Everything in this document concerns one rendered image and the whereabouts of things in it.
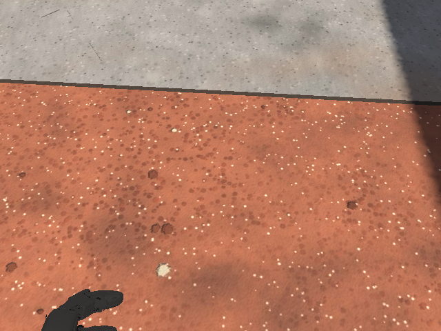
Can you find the left robot hand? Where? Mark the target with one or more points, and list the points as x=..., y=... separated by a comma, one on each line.
x=80, y=306

